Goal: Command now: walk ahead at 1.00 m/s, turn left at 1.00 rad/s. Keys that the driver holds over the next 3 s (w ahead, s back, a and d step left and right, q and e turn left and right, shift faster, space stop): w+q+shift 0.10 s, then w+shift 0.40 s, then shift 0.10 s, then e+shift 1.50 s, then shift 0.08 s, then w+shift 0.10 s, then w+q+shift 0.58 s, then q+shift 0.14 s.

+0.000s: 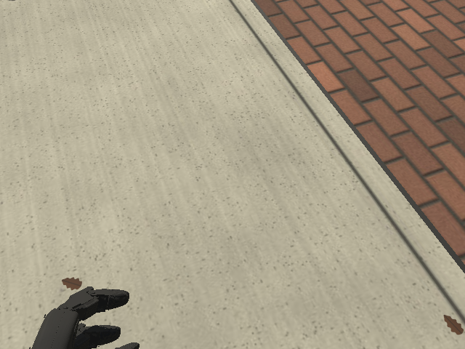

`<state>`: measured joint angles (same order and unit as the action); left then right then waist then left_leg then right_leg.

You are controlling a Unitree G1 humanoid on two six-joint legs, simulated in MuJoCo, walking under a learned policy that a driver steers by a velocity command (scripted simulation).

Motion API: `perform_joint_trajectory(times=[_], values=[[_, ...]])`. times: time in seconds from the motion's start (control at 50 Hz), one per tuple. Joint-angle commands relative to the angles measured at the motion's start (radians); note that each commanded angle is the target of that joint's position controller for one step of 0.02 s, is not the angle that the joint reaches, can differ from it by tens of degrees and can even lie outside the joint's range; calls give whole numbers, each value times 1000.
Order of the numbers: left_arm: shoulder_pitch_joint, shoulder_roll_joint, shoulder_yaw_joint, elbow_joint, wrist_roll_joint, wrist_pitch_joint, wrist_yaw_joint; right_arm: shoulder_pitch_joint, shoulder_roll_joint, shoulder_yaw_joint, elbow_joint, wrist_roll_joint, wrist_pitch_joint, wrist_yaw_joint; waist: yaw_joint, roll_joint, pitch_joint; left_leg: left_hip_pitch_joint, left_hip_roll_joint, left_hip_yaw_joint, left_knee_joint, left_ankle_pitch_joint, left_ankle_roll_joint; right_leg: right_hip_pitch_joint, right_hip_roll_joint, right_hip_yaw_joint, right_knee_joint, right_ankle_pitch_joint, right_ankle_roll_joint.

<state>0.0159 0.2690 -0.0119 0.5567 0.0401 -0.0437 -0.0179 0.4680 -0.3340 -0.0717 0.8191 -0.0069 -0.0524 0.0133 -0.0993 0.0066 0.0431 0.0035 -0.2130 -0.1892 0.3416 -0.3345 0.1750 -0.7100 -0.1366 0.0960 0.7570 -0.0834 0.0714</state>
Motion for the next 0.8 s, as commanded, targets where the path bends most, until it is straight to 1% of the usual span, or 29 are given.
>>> perform_joint_trajectory(times=[0.02,0.06,0.08,0.1,0.12,0.14,0.16,0.18,0.2,0.26,0.32,0.36,0.38,0.42,0.46,0.48,0.5,0.52,0.54,0.56,0.58,0.6,0.62,0.64,0.66,0.7,0.74,0.76,0.8], values=[[-30,97,24,-55,-18,-6,0,-95,-171,-47,-85,10,-27,3,46,21,8,-301,208,-220,-104,499,72,389,91,-85,-144,147,-22],[67,156,48,-26,-15,-12,16,-89,-199,-54,-79,5,-21,-5,90,22,-70,-181,209,-234,76,730,26,506,143,-77,-201,23,-41],[216,195,68,8,-16,-18,28,-117,-232,-60,-80,1,-20,-2,184,3,-158,-190,187,-207,279,798,-1,675,158,-88,-217,-57,-52],[428,246,93,52,-6,-23,48,-165,-210,-53,-92,-3,-30,2,301,-6,-255,-326,147,-169,551,718,-26,926,88,-46,-182,-159,-71],[608,322,117,86,32,-29,65,-175,-51,-11,-131,2,-45,-5,333,-221,-378,-548,65,-67,916,88,-38,1150,-184,272,-257,-547,-120],[483,362,126,79,32,-26,51,-78,-19,15,-182,24,-44,-3,193,-468,-443,-733,45,15,1067,-150,-50,1139,-340,827,-499,-687,-207],[346,241,112,56,20,-21,41,-132,-75,15,-141,-8,-26,-11,179,-268,-265,-803,148,36,1103,-38,-42,990,-289,754,-508,-801,-226],[303,166,95,65,11,-19,33,-190,-85,14,-137,-28,-17,2,174,-129,-156,-791,190,62,1052,33,-51,859,-236,567,-491,-681,-225],[302,137,89,91,16,-21,27,-234,-72,18,-142,-38,-11,17,164,-54,-94,-761,214,68,1003,48,-58,756,-190,436,-495,-519,-214],[362,99,73,187,1,-51,13,-291,-7,40,-188,-41,12,46,117,-91,-7,-758,236,32,914,13,-74,620,-137,241,-548,-292,-206],[359,128,77,218,-13,-73,4,-408,-21,52,-255,-42,17,57,91,-87,47,-805,240,41,753,123,-90,578,-129,80,-643,-120,-214],[354,134,77,228,-20,-75,-1,-481,-27,61,-278,-38,14,73,94,-55,56,-700,229,137,566,243,-94,526,-60,-85,-705,-13,-189],[357,166,81,232,-20,-79,-2,-505,-11,72,-298,-32,10,83,86,-92,73,-604,244,174,464,282,-83,471,-88,-104,-749,38,-194],[406,181,82,264,-29,-78,-5,-552,-13,74,-293,-35,9,86,102,-47,97,-504,221,242,369,325,-56,506,-91,-165,-789,219,-189],[439,237,90,286,-28,-71,2,-508,-38,65,-273,-41,9,69,69,-88,36,-414,165,290,322,249,-25,649,-104,-213,-653,692,-179],[451,267,95,294,-26,-63,9,-419,-63,52,-245,-48,9,55,19,-117,-41,-308,128,304,323,179,-9,699,-112,-230,-491,915,-171],[432,287,98,293,-25,-48,18,-216,-91,34,-182,-46,8,39,-84,-133,-150,-99,98,296,295,138,9,676,-108,-242,-243,1009,-161],[416,266,90,281,-30,-40,24,-39,-136,14,-122,-57,3,22,-163,-104,-227,126,152,227,228,160,23,546,-58,-246,71,841,-141],[506,104,57,244,-26,-37,9,-29,-220,-5,-109,-74,-3,0,-45,140,-336,371,439,-133,210,61,50,263,70,-218,474,-116,-118],[561,119,60,220,-50,-36,16,-11,-261,-18,-133,-53,-1,-9,-27,213,-515,472,642,-597,86,346,141,89,198,-60,764,-458,-109],[429,167,72,198,-44,-35,30,-62,-215,-18,-116,-24,-8,-15,-17,58,-387,374,574,-421,101,655,129,21,132,6,754,-344,-118],[382,135,59,190,-45,-39,30,-114,-152,-2,-94,-11,-20,-15,28,39,-219,199,537,-251,105,880,125,23,102,-28,675,-297,-109],[389,107,52,211,-38,-33,27,-160,-88,12,-82,-17,-28,-11,77,-5,-127,68,497,-139,86,934,83,52,76,-27,580,-297,-103],[361,138,74,207,-92,-55,38,-242,-58,14,-125,26,-44,8,86,-17,-152,9,465,-86,33,817,93,73,39,9,562,-313,-82],[366,137,77,215,-104,-48,38,-275,-37,19,-115,17,-54,15,120,8,-141,-48,457,-46,-3,812,71,114,22,16,521,-274,-79],[359,91,76,218,-89,-29,33,-290,-15,18,-88,9,-67,9,147,38,-99,-123,445,44,-60,880,45,130,19,8,420,-231,-63],[292,69,72,181,-70,-25,26,-343,-33,13,-85,-1,-67,-13,163,50,-31,-234,395,173,-111,922,11,137,48,-48,289,-114,-50],[252,58,68,163,-66,-29,19,-369,-32,14,-87,-1,-62,-28,160,55,-14,-275,353,246,-117,894,-20,165,62,-87,178,-15,-48],[174,42,64,139,-60,-37,-3,-331,-42,13,-80,4,-51,-58,109,51,-34,-254,301,332,-89,829,-70,228,106,-156,-27,225,-47]])
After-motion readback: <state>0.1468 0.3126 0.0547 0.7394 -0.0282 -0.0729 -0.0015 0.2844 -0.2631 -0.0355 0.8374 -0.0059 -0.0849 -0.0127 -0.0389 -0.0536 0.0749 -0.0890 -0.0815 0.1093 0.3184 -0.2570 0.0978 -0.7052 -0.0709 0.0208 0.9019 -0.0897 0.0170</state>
